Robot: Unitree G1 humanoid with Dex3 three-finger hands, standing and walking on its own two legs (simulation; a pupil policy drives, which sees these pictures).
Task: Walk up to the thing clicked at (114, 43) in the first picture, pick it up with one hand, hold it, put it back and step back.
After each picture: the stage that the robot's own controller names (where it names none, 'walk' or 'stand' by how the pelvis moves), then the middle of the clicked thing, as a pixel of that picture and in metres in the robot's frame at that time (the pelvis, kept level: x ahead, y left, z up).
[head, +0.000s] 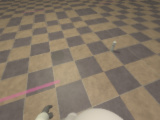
stand; (113, 46) +1.53 -0.48 -0.66
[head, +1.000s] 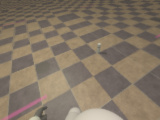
walk; (98, 48) +1.47 -0.06 -0.63
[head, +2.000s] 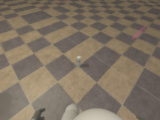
walk; (78, 61) +0.93 +0.23 -0.62
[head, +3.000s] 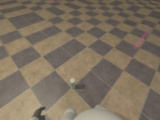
walk; (72, 84) +0.50 +0.19 -0.64
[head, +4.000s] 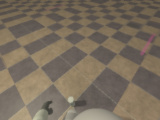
stand; (71, 102) +0.28 +0.20 -0.63
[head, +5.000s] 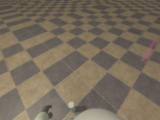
stand; (72, 107) +0.26 +0.19 -0.65
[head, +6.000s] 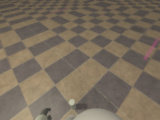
stand; (72, 104) +0.27 +0.20 -0.66
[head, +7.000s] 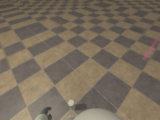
stand; (72, 105) +0.27 +0.20 -0.66
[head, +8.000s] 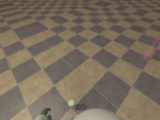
stand; (72, 105) +0.26 +0.20 -0.66
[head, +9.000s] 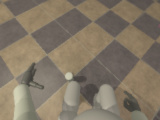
go down; (69, 77) +0.33 +0.18 -0.41
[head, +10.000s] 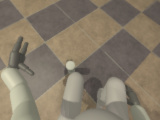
go down; (71, 68) +0.37 +0.18 -0.27
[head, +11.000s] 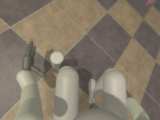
close in; (56, 61) +0.37 +0.20 -0.17
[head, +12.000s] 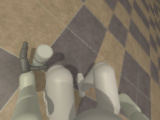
close; (40, 59) +0.38 +0.21 -0.16
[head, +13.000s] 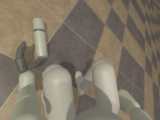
close; (40, 38) +0.53 +0.19 -0.24
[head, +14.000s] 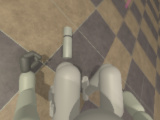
lift; (67, 42) +0.54 +0.07 -0.23
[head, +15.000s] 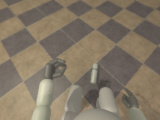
lift; (94, 73) +0.50 -0.07 -0.53
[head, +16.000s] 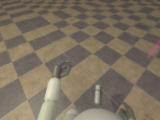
close; (97, 94) +0.44 -0.15 -0.70
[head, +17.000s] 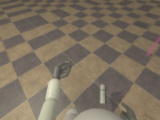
stand; (102, 93) +0.44 -0.22 -0.70
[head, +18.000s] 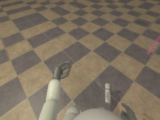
stand; (107, 93) +0.45 -0.29 -0.69
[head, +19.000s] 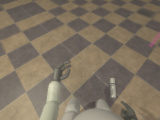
stand; (112, 87) +0.45 -0.36 -0.65
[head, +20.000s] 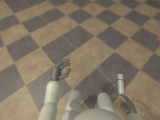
stand; (120, 83) +0.45 -0.43 -0.59
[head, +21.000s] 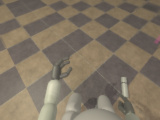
stand; (124, 86) +0.44 -0.49 -0.61
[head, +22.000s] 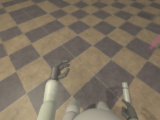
stand; (125, 92) +0.43 -0.53 -0.66
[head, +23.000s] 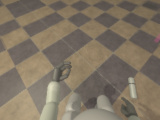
stand; (132, 87) +0.44 -0.57 -0.61
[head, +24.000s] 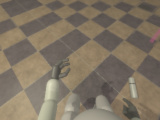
stand; (132, 87) +0.44 -0.62 -0.62
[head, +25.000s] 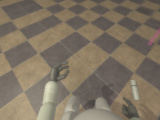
stand; (134, 89) +0.43 -0.66 -0.63
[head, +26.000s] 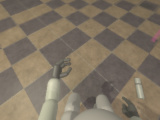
close; (139, 88) +0.44 -0.69 -0.61
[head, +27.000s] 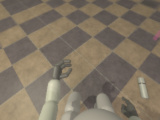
close; (142, 87) +0.44 -0.72 -0.60
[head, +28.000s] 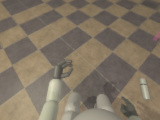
close; (144, 88) +0.43 -0.74 -0.60
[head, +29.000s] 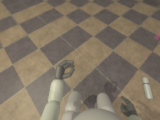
close; (147, 87) +0.43 -0.76 -0.59
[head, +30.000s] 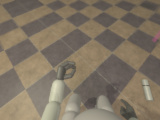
close; (146, 89) +0.43 -0.78 -0.62
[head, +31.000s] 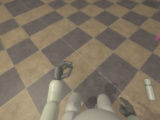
close; (149, 89) +0.43 -0.78 -0.60
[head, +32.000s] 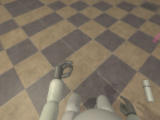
close; (147, 90) +0.43 -0.78 -0.61
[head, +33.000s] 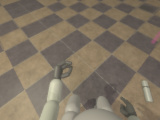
close; (146, 90) +0.43 -0.78 -0.62
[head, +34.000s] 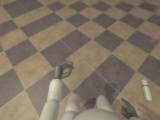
close; (146, 89) +0.43 -0.78 -0.62
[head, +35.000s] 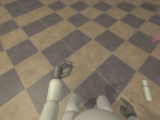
close; (146, 90) +0.43 -0.77 -0.62
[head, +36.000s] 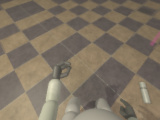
close; (144, 92) +0.42 -0.76 -0.64
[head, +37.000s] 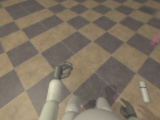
close; (143, 91) +0.43 -0.75 -0.63
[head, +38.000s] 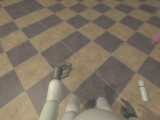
close; (142, 90) +0.43 -0.73 -0.63
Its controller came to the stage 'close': yes
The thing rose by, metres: 0.00
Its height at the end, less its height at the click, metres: -0.09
